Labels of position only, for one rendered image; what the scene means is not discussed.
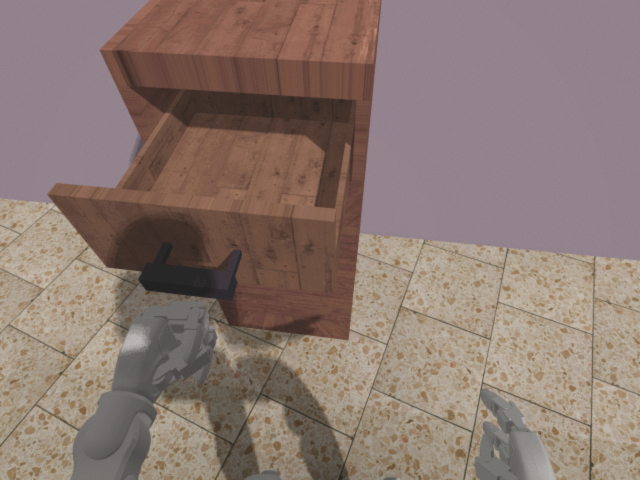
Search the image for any left robot forearm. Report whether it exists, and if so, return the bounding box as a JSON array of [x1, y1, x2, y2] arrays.
[[70, 390, 157, 480]]

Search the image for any robot right hand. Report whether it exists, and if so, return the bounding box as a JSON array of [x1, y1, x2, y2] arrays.
[[475, 389, 556, 480]]

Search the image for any robot left hand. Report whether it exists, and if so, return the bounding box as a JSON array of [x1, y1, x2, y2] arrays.
[[112, 301, 217, 404]]

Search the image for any cabinet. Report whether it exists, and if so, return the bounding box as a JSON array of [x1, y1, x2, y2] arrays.
[[100, 0, 381, 340]]

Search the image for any drawer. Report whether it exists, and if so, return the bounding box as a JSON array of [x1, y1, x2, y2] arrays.
[[47, 89, 356, 293]]

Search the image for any handle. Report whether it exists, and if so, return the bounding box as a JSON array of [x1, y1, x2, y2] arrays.
[[138, 242, 242, 301]]

